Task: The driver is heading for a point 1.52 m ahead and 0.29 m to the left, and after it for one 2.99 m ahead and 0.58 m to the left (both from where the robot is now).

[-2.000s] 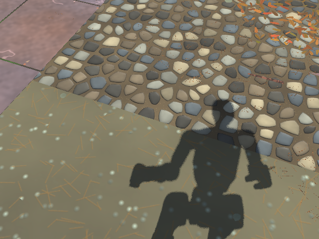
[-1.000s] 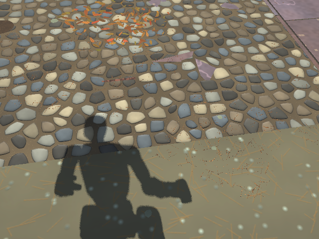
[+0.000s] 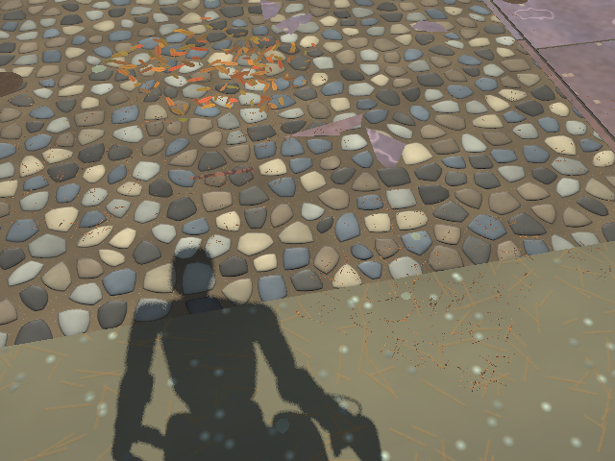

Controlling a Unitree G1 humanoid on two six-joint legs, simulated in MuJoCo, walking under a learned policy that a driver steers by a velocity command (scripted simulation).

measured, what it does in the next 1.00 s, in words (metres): walks ahead: right foot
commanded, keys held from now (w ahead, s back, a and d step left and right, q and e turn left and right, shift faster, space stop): no key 0.02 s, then w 0.98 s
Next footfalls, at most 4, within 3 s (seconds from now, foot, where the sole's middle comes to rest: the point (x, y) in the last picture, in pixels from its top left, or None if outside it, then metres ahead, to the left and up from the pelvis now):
0.70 right None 0.41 -0.11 -0.77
1.22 left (260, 376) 0.72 0.14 -0.77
1.78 right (351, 271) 1.03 -0.10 -0.77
2.34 left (259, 202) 1.30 0.16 -0.77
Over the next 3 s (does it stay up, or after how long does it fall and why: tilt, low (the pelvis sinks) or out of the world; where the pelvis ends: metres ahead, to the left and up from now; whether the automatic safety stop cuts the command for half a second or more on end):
stays up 1.49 0.11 0.00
